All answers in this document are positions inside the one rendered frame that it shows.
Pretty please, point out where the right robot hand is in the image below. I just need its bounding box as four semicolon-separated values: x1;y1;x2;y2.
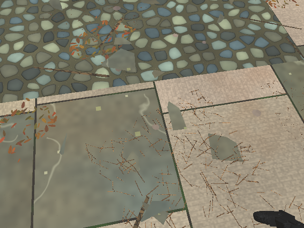
253;210;304;228

